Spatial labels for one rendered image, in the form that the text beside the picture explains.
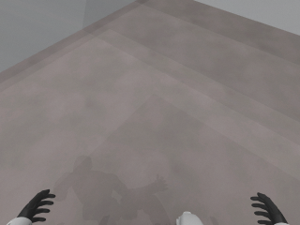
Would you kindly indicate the left robot hand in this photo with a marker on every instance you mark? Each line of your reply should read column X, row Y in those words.
column 32, row 208

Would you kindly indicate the right robot hand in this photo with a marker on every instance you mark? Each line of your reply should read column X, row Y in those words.
column 272, row 211

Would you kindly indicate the right robot thigh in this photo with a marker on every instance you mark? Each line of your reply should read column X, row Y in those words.
column 188, row 219

